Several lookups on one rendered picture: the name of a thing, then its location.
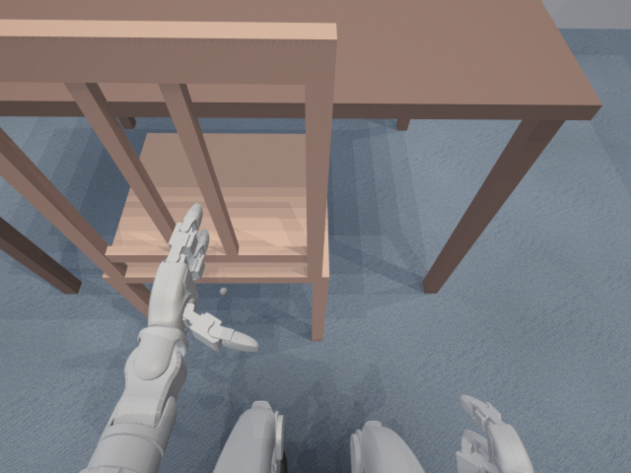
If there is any robot left forearm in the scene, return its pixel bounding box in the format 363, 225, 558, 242
79, 325, 188, 473

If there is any table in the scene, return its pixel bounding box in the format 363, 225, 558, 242
0, 0, 602, 294

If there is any right robot thigh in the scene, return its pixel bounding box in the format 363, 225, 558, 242
350, 427, 425, 473

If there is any chair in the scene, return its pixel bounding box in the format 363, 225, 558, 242
0, 20, 337, 341

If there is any robot thigh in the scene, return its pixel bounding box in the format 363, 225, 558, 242
213, 408, 285, 473
350, 427, 425, 473

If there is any robot left hand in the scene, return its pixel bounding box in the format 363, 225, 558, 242
148, 203, 259, 352

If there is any left robot thigh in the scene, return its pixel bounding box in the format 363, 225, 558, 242
213, 408, 285, 473

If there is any robot right hand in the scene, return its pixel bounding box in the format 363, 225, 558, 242
456, 394, 534, 473

